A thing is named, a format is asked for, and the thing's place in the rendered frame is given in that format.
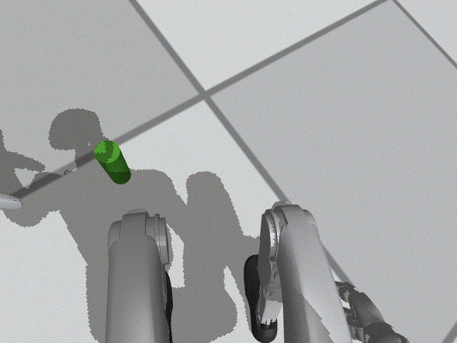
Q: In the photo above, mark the right robot foot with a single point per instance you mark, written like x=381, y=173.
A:
x=261, y=332

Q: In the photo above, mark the right robot arm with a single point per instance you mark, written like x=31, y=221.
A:
x=381, y=332

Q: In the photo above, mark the right robot hand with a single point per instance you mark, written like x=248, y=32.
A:
x=362, y=313

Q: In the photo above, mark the left robot hand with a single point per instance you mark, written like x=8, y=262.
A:
x=8, y=201

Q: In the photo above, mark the can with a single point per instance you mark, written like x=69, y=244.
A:
x=112, y=160

